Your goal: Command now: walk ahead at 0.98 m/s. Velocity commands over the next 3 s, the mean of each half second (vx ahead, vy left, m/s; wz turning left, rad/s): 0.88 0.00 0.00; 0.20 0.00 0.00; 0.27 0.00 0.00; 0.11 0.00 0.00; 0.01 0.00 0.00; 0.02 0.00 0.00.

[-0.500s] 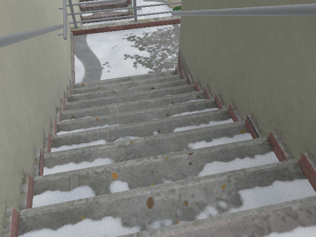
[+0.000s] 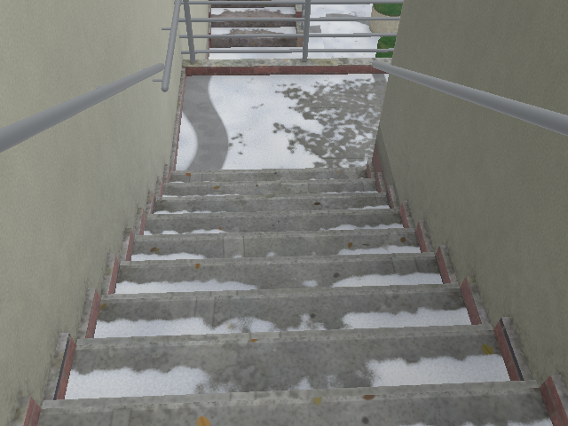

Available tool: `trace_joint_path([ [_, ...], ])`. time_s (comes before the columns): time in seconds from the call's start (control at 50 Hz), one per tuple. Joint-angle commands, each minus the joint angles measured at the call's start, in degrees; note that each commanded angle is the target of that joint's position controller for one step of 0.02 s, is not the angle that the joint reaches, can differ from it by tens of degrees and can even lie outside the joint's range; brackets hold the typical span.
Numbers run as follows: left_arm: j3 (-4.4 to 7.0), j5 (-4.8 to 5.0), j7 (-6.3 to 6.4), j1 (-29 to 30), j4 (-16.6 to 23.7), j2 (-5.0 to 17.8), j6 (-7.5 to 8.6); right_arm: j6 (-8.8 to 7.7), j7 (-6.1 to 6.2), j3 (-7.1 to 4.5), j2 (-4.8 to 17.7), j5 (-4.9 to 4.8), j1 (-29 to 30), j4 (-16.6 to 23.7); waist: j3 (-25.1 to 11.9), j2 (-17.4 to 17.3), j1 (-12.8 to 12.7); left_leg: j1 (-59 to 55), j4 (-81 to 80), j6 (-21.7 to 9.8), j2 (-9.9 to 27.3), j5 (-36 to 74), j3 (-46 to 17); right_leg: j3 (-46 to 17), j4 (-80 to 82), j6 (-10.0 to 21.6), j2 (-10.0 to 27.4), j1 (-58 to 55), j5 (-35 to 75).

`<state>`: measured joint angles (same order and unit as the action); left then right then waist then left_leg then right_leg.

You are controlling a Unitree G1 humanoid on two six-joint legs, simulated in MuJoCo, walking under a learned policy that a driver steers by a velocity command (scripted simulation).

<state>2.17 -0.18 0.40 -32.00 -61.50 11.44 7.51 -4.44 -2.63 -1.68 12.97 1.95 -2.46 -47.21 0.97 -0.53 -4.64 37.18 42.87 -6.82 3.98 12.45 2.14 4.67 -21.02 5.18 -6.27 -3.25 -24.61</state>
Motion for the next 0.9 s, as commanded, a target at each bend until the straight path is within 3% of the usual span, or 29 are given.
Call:
trace_joint_path([
  [0.02,0.27,-1.2,2.05,-3.61,1.96,4.63,-0.13,-1.49,-0.92,-1.73,5.64,0.61,5.42,4.1,6.81,-0.29,-0.16,9.85,-14.81,-1.02,1.97,12.33,-2.94,-7.17,-5.65,5.07,13.37,-6.05,25.31],
  [0.12,-0.55,-0.4,3.82,-2.87,1.27,6.18,-0.98,-0.71,-0.51,-0.76,1.89,0.36,3.31,3.25,7.61,-0.82,-2.72,-12.31,-24.18,1.93,-1.36,14.27,1.2,-7.13,-17.94,4.05,11.56,3.66,30.39],
  [0.16,-0.02,-1.72,3.36,1.46,1.94,9.23,-1.21,-0.61,2.06,-2.66,5.94,0.69,-19.2,-2.47,-1.35,0.69,6.88,-35.12,-18.55,1.2,-5.72,12.64,7.25,-7.12,-43.38,4.72,10.88,9.87,48.54],
  [0.18,0.01,-0.7,3.91,8.04,1.89,9.35,-1.65,-0.44,2.54,-3.99,7.9,1.25,-39.49,-9.43,-8.42,0.92,19.35,-55.62,-14.25,-2.1,-1.55,19.7,3.76,-4.43,-67.19,2.83,12.3,21.85,51.14],
  [0.2,1.56,0.89,4.29,10.09,2.91,9.07,-1.93,-0.21,2.4,-5.15,12.25,2.06,-39.08,-9.05,-4.89,-13.57,20.28,-56.84,-23.17,-6.84,6.4,18.32,-5.82,-1.04,-98.0,1.45,-1.28,35.03,-4.32],
  [0.22,0.46,4.47,4.5,1.73,6.64,5.44,-0.68,-0.96,1.55,-4.01,13.25,2.48,-38.69,-8.12,-15.8,-21.03,10.85,-83.58,4.18,-8.5,19.21,57.54,-17.62,-13.33,-101.0,0.83,-0.15,57.96,-20.53],
  [0.24,-0.33,4.13,4.89,3.77,5.95,5.95,-0.34,-0.9,1.06,-3.91,11.51,0.88,-40.42,-7.83,-20.86,-8.81,14.32,-83.71,-0.78,-10.06,21.43,49.43,-21.57,-14.95,-96.72,1.45,2.08,62.66,-15.48],
  [0.28,0.46,-1.54,3.66,9.17,6.07,7.11,-2.29,-0.43,3.03,-4.85,10.89,-0.37,-31.03,-8.7,-8.37,2.04,8.82,-58.61,-13.99,-16.24,21.47,0.83,-30.19,-10.35,-87.44,0.4,7.42,66.67,-9.22],
  [0.32,0.71,-4.76,1.64,11.9,5.72,3.9,-5.45,-1.7,2.3,-2.47,5.57,-0.66,-28.85,-9.2,4.41,8.31,3.86,-31.28,-9.14,-13.88,19.3,0.49,-26.2,-14.4,-77.2,-0.26,10.65,63.0,-10.71],
  [0.34,0.55,-3.1,1.14,14.47,6.21,2.34,-5.76,-2.68,1.71,-1.03,2.13,0.01,-28.16,-10.33,7.31,8.05,2.28,-20.74,-11.06,-8.64,14.08,-3.33,-19.72,-15.56,-63.56,-1.06,11.37,58.88,4.48],
  [0.36,0.09,-2.34,-0.07,18.44,9.47,2.3,-5.56,-3.21,2.38,-0.82,3.39,-1.91,-21.76,-8.66,10.43,5.96,-0.64,-2.57,-19.8,-4.97,6.46,-7.85,-9.15,-8.51,-35.99,-2.89,11.24,40.87,20.14],
  [0.4,0.17,-3.19,-1.02,5.81,1.74,0.91,-4.64,-4.39,3.33,-1.7,6.14,-2.66,-17.73,-9.69,3.53,-3.58,-4.21,8.79,-12.83,-1.81,0.62,-6.95,-3.94,-2.09,-35.28,-1.89,6.96,10.85,48.74],
  [0.44,-0.22,-0.84,-2.24,12.06,2.94,2.2,-2.75,-5.93,3.49,-0.68,3.14,-4.72,-17.91,-10.71,4.01,0.93,-1.02,7.38,-6.27,0.41,-4.26,-24.28,1.99,2.26,-19.54,-2.26,4.14,5.72,69.15],
  [0.46,-4.71,-9.35,-5.92,15.95,7.25,-3.32,-3.04,-5.67,2.69,0.78,3.31,8.52,-20.39,-9.35,14.45,-1.15,2.02,18.29,0.23,2.72,-8.43,-34.71,2.75,-8.36,-15.61,-3.01,11.65,4.03,64.18],
  [0.48,-2.6,-9.3,-6.28,10.3,7.31,0.85,-3.58,-5.57,2.82,-0.94,9.31,7.89,-20.9,-8.92,9.17,-4.73,-3.0,8.57,1.0,1.29,-7.41,-25.48,-1.48,-0.11,-20.72,-2.62,5.42,1.37,53.44],
  [0.5,-1.84,-8.03,-5.71,8.24,7.06,6.33,-3.66,-5.37,2.43,-0.68,8.21,5.51,-21.49,-8.55,8.44,2.71,-3.08,2.11,9.02,1.91,-5.37,-22.08,-2.78,-1.05,-14.05,-2.34,7.36,2.14,51.5],
  [0.54,1.69,-5.89,-4.57,-28.55,-5.7,12.07,-3.67,-4.17,-0.24,-0.16,11.3,3.08,-10.44,-5.14,3.32,9.79,-18.64,-6.44,50.61,7.46,-6.2,-15.06,-4.65,-3.53,-2.08,2.21,10.75,-8.2,57.16],
  [0.56,2.71,-7.0,-3.26,-32.4,-8.14,14.8,-3.0,-2.85,-2.23,0.15,6.94,2.94,-19.51,-6.38,0.3,22.07,-15.43,-2.91,68.57,8.34,-11.66,-51.2,-5.62,-8.6,6.64,8.59,16.48,-14.84,68.33],
  [0.58,1.57,-3.91,-5.01,-17.31,-0.87,18.82,-2.96,-1.93,-4.76,1.11,-3.01,3.44,-41.88,-8.4,-24.32,12.18,1.37,7.84,70.58,9.53,-12.77,-59.09,-12.45,-32.03,-19.52,26.79,31.28,-37.67,109.71],
  [0.6,2.1,-5.75,-5.44,-10.31,0.88,19.03,-2.85,-1.53,-3.8,0.08,5.22,1.59,-30.72,-3.9,-16.66,3.26,-1.81,21.78,77.93,11.28,-10.13,-62.88,-9.14,-34.07,-19.22,28.92,33.79,-32.23,110.13],
  [0.62,1.35,-4.64,-4.89,0.1,3.59,14.83,-2.41,-1.48,-2.26,0.59,7.7,0.47,-19.48,2.1,-11.28,-4.27,-1.5,24.14,65.24,8.93,-4.75,-58.95,-8.64,-28.97,-15.58,22.13,32.88,-19.56,88.72],
  [0.64,-0.37,-2.63,-5.24,8.3,5.61,11.51,-1.81,-1.11,-0.64,0.49,7.47,-0.12,-19.05,4.68,-4.68,-2.01,4.49,24.64,60.56,9.57,-1.08,-56.71,-10.88,-33.38,-14.54,21.61,32.8,0.3,69.84],
  [0.66,-3.53,-3.21,-3.28,14.47,6.64,0.1,-1.0,-0.43,1.2,1.82,4.5,3.05,-17.37,3.56,1.04,-4.02,6.38,17.61,33.44,9.88,5.84,-39.32,-15.57,-31.37,-5.12,16.34,29.21,16.7,53.5],
  [0.68,-4.64,-3.53,-2.75,8.84,4.88,-2.64,-0.87,0.14,1.15,2.62,1.08,4.29,-22.0,-1.19,6.43,-0.88,7.43,3.73,27.38,10.14,6.9,-28.44,-11.18,-24.52,-3.46,14.95,24.57,32.75,58.74],
  [0.74,-2.84,-5.36,-4.48,9.51,4.82,7.54,0.42,1.04,-3.23,4.31,-2.87,3.22,-33.83,-8.15,0.06,2.75,13.43,-29.68,24.89,12.17,0.81,-6.81,-0.76,-10.38,-13.11,8.47,9.78,55.65,49.18],
  [0.8,-2.16,-1.8,-5.7,19.26,8.77,10.88,0.34,-0.32,-2.51,-0.49,8.03,1.73,-37.77,-8.69,-2.02,0.5,17.86,-40.63,11.65,12.25,-3.43,-8.51,1.4,-5.75,-23.19,1.43,8.51,53.46,44.43],
  [0.82,-2.0,0.44,-6.19,18.19,9.33,9.72,-0.13,-0.53,-1.54,-1.33,11.22,-0.63,-34.96,-7.34,-2.85,-5.62,16.94,-43.08,-1.0,7.82,-1.95,7.8,-2.86,-7.13,-28.81,-2.37,9.18,50.28,44.58],
  [0.84,-0.43,0.64,-5.79,1.56,7.54,9.26,-0.86,-0.76,-3.16,-0.88,14.43,-2.76,-21.52,-2.83,-9.0,-14.16,4.91,-30.34,-10.15,-6.16,8.17,12.16,-21.99,-4.02,-35.31,-7.03,6.78,38.94,17.36],
  [0.9,-1.06,-0.48,-2.65,5.55,8.68,5.01,-2.63,-1.75,-2.83,2.79,5.93,-2.72,-6.8,0.34,-7.7,1.46,-0.14,-13.73,-6.34,-4.23,5.22,2.01,-21.34,-8.43,-33.92,-8.42,9.16,27.22,31.75],
])
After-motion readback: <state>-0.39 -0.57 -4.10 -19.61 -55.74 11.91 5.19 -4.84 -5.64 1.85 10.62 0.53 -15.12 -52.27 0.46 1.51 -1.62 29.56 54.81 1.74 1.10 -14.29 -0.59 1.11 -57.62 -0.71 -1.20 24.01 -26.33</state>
